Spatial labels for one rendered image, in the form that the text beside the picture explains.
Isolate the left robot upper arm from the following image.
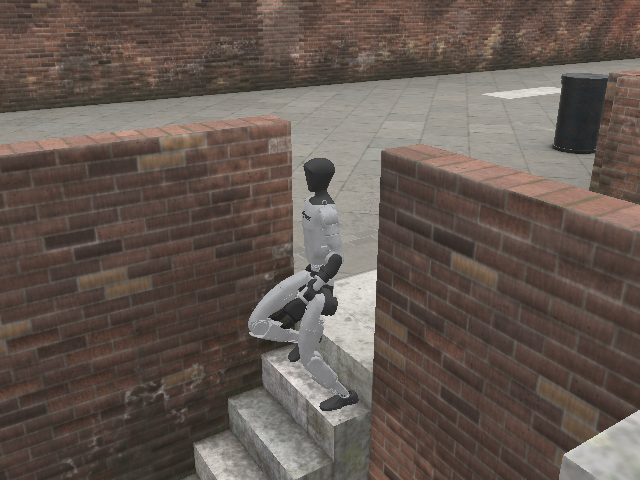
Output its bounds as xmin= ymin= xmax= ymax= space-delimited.
xmin=319 ymin=206 xmax=344 ymax=265

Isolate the robot left shin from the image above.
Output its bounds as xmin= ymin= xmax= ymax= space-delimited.
xmin=300 ymin=356 xmax=350 ymax=398

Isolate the robot head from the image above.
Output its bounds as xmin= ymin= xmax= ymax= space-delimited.
xmin=303 ymin=158 xmax=335 ymax=205

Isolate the left robot hand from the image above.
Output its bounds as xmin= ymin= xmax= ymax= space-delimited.
xmin=271 ymin=298 xmax=307 ymax=329

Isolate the robot left forearm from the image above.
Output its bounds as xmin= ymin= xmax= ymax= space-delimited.
xmin=298 ymin=254 xmax=342 ymax=305

